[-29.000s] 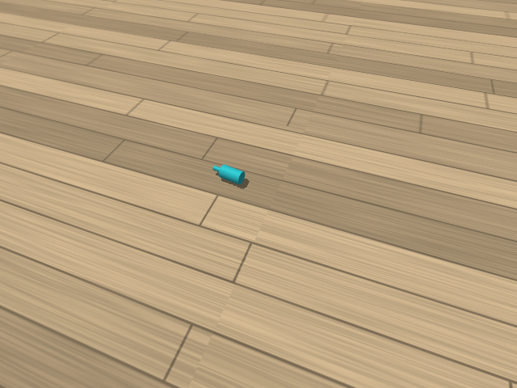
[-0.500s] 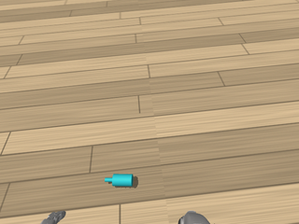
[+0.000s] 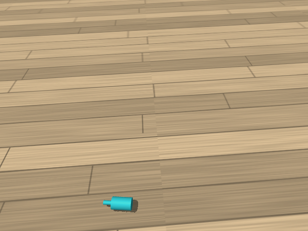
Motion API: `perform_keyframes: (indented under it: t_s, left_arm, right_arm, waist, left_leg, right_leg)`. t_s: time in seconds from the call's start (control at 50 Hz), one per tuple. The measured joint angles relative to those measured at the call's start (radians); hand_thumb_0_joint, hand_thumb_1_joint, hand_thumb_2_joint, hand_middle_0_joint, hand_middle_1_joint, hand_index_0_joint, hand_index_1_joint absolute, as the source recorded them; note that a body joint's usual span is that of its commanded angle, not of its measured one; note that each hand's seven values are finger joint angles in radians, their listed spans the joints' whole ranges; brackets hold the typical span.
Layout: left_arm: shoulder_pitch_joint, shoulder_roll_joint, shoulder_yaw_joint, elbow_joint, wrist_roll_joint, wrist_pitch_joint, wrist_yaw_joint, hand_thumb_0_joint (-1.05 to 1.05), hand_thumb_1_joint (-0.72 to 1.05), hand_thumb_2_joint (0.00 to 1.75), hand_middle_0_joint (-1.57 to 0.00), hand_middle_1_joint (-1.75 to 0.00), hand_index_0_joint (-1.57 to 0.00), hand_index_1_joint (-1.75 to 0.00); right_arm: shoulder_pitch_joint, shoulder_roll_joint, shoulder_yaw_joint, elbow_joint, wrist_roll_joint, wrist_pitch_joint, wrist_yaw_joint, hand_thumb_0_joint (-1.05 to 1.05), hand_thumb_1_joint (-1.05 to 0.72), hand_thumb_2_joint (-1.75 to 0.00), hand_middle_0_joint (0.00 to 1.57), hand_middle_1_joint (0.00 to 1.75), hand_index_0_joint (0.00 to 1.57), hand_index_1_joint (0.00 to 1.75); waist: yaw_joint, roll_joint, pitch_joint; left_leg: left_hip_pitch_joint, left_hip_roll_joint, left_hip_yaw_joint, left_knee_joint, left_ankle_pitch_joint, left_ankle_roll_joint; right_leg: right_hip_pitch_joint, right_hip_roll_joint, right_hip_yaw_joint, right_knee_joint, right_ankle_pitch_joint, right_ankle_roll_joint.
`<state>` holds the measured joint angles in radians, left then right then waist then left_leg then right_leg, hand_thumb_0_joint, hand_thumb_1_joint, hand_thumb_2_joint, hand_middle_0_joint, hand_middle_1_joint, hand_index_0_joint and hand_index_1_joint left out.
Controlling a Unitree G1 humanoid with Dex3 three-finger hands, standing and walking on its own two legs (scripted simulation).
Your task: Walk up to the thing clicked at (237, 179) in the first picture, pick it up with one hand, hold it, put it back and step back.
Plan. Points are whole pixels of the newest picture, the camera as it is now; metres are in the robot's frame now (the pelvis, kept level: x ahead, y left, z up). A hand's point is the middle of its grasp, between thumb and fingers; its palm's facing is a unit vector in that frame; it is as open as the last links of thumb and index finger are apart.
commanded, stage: stand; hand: left
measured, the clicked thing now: (117, 203) +0.41 +0.28 -0.74
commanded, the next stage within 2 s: walk up in 0.34 s
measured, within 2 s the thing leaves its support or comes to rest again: neither
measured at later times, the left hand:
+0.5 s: hand out of the picture +0.09 +0.27 -0.15, palm faces -0.02 -0.92 -0.38, open 7.4 cm
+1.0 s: hand out of the picture -0.06 +0.32 -0.18, palm faces -0.07 -0.92 -0.39, open 7.4 cm
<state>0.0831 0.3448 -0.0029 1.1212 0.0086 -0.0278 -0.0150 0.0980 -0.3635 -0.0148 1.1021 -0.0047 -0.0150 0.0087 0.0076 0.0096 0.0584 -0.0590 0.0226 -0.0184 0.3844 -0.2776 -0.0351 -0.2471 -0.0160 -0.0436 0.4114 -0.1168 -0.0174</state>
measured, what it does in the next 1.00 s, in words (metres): walks backwards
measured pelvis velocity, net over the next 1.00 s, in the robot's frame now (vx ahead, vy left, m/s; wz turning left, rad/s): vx -0.16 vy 0.05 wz -0.05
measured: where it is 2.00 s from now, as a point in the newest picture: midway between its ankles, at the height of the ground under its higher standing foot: outside the picture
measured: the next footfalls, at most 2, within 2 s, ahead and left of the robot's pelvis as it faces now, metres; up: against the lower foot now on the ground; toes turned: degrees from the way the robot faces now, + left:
right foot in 1.04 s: -0.17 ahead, -0.08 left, +0.00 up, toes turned -1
left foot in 1.34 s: -0.26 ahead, +0.14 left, +0.00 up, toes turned -3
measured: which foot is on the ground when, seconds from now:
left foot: down 0.00-1.00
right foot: down 0.00-0.66, up 0.68-1.00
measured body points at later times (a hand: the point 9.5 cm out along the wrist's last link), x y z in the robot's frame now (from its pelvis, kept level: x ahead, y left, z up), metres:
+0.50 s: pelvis -0.03 +0.01 -0.01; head +0.04 -0.01 +0.44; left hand +0.09 +0.32 -0.13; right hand +0.05 -0.31 -0.14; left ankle -0.06 +0.14 -0.71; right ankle +0.07 -0.11 -0.74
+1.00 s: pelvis -0.16 +0.05 -0.02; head -0.07 +0.06 +0.42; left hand -0.05 +0.37 -0.15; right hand -0.06 -0.27 -0.14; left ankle -0.10 +0.15 -0.74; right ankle -0.21 -0.08 -0.72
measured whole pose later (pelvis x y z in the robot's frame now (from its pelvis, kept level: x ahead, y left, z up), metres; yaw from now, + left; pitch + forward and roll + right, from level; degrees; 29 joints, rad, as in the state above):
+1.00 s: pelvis -0.16 +0.05 -0.02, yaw -3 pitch -1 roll -1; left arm 0.13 0.40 0.07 0.89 0.02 0.06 0.02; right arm 0.11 -0.37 -0.05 0.87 -0.02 0.03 -0.02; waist 0.01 -0.01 0.22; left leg -0.37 0.03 0.06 0.67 -0.27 0.03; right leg -0.29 0.04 0.08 0.83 -0.48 0.02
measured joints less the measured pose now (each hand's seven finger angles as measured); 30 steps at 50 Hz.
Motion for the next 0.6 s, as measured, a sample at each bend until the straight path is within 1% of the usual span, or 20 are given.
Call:
perform_keyframes:
  t_s: [0.18,0.36,0.4,0.44,0.48,0.52,0.56,0.6]
  left_arm:
    - [-0.012,0.004,0.008,0.031,0.0,-0.003,0.001,0.01,0.91,0.9,-0.2,-0.29,-0.2,-0.3]
    - [-0.018,0.004,0.018,0.036,-0.002,0.01,0.002,0.01,0.91,0.9,-0.2,-0.29,-0.2,-0.3]
    - [-0.033,0.005,0.028,0.008,-0.011,0.019,0.003,0.01,0.91,0.9,-0.2,-0.29,-0.21,-0.3]
    - [-0.054,0.01,0.038,-0.029,-0.014,0.026,0.007,0.01,0.91,0.9,-0.2,-0.3,-0.21,-0.3]
    - [-0.071,0.015,0.043,-0.069,-0.004,0.037,0.01,0.01,0.91,0.9,-0.2,-0.3,-0.21,-0.3]
    - [-0.086,0.023,0.045,-0.107,0.009,0.049,0.015,0.01,0.91,0.9,-0.2,-0.3,-0.21,-0.3]
    - [-0.101,0.033,0.046,-0.142,0.02,0.06,0.021,0.01,0.91,0.9,-0.2,-0.3,-0.21,-0.3]
    - [-0.115,0.044,0.046,-0.175,0.025,0.069,0.025,0.01,0.91,0.9,-0.2,-0.3,-0.21,-0.3]
  right_arm:
    - [-0.003,0.006,0.005,0.03,-0.002,0.002,0.002,0.0,-0.9,-0.89,0.21,0.3,0.2,0.3]
    - [0.022,0.007,0.005,0.043,-0.003,0.013,0.004,0.0,-0.9,-0.89,0.21,0.3,0.2,0.3]
    - [0.01,-0.003,0.002,0.027,0.008,0.024,0.002,0.0,-0.9,-0.89,0.21,0.3,0.2,0.3]
    - [-0.006,-0.016,-0.005,0.0,0.017,0.035,-0.003,0.0,-0.9,-0.89,0.21,0.3,0.2,0.3]
    - [-0.017,-0.031,-0.017,-0.033,0.018,0.051,-0.005,0.0,-0.9,-0.89,0.21,0.3,0.2,0.3]
    - [-0.016,-0.044,-0.028,-0.067,0.016,0.062,-0.005,0.0,-0.91,-0.89,0.21,0.3,0.2,0.3]
    - [-0.004,-0.053,-0.037,-0.096,0.015,0.067,-0.004,0.0,-0.91,-0.89,0.21,0.3,0.2,0.3]
    - [0.011,-0.06,-0.043,-0.113,0.008,0.07,-0.002,0.0,-0.91,-0.89,0.2,0.3,0.2,0.3]
  waist:
    - [0.003,0.012,-0.001]
    - [-0.003,0.013,-0.003]
    - [-0.006,0.014,0.028]
    - [-0.007,0.009,0.071]
    - [-0.006,0.0,0.105]
    - [-0.009,-0.01,0.125]
    - [-0.014,-0.018,0.134]
    - [-0.02,-0.025,0.138]
  left_leg:
    - [0.011,0.011,-0.003,-0.035,0.015,-0.008]
    - [-0.005,0.015,-0.009,-0.031,0.015,-0.009]
    - [-0.049,0.012,-0.012,0.028,0.001,-0.001]
    - [-0.121,-0.002,-0.009,0.144,-0.008,0.022]
    - [-0.203,-0.034,-0.012,0.325,-0.127,0.046]
    - [-0.261,-0.055,-0.011,0.465,-0.199,0.062]
    - [-0.281,-0.055,-0.006,0.507,-0.216,0.065]
    - [-0.264,-0.047,0.001,0.459,-0.203,0.063]
  right_leg:
    - [0.011,0.011,-0.006,-0.032,0.013,-0.007]
    - [0.001,0.014,-0.012,-0.039,0.016,-0.01]
    - [-0.026,0.011,-0.014,-0.014,0.015,-0.012]
    - [-0.056,0.0,-0.012,0.011,0.019,-0.015]
    - [-0.09,-0.017,-0.002,0.037,0.025,-0.012]
    - [-0.127,-0.033,0.004,0.067,0.029,-0.009]
    - [-0.167,-0.045,0.006,0.103,0.029,-0.001]
    - [-0.209,-0.056,0.006,0.146,0.027,0.014]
